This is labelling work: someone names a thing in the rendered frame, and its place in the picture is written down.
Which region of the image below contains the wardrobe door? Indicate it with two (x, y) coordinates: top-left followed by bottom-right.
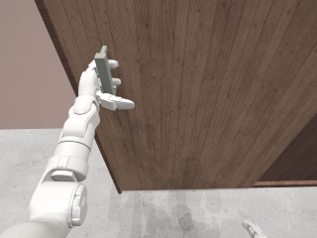
(258, 112), (317, 181)
(45, 0), (317, 191)

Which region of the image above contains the left robot hand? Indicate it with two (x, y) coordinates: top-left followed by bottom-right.
(78, 59), (135, 111)

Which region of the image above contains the right robot hand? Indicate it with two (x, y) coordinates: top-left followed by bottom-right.
(242, 219), (267, 238)

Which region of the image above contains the robot left upper arm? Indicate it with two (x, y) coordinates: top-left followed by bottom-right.
(0, 180), (88, 238)

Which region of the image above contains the robot left forearm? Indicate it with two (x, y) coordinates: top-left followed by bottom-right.
(28, 94), (100, 220)

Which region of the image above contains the handle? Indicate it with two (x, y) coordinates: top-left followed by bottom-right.
(94, 46), (117, 97)

